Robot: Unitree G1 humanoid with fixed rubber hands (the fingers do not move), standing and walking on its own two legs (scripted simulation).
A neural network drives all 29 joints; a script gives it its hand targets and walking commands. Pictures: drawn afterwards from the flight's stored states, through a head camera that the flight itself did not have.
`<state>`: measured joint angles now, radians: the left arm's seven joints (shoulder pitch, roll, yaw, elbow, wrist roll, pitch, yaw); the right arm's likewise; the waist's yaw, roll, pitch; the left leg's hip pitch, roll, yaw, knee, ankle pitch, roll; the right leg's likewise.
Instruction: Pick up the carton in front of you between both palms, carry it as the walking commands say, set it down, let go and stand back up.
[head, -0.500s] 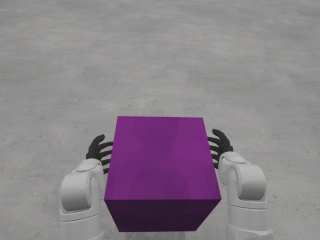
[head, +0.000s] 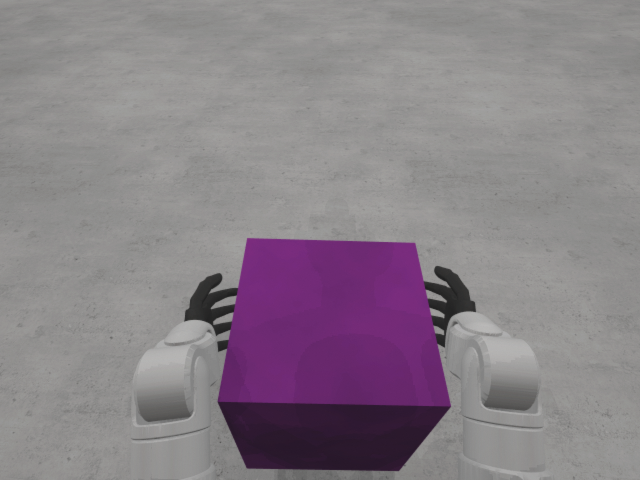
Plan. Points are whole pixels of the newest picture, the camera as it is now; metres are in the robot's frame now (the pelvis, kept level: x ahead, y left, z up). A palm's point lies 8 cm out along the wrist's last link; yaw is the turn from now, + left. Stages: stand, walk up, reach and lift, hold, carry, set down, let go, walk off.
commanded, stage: carry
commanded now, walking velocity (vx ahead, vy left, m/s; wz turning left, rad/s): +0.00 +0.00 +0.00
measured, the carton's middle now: (327, 360) +0.27 +0.00 +0.00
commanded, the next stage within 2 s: hold in 1.38 s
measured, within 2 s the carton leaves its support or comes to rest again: neither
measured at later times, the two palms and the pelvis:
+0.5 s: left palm (186, 342) +0.28 +0.17 +0.05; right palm (425, 324) +0.28 -0.13 +0.05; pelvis +0.01 +0.02 -0.01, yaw +1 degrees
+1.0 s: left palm (179, 355) +0.26 +0.18 +0.04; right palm (420, 338) +0.27 -0.12 +0.04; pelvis -0.02 +0.03 +0.00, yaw +1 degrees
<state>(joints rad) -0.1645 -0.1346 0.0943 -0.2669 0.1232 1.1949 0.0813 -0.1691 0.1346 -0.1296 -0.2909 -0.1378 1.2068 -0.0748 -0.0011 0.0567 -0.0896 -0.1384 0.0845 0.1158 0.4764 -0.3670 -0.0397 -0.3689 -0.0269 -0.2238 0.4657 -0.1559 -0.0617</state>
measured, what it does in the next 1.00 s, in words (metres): stands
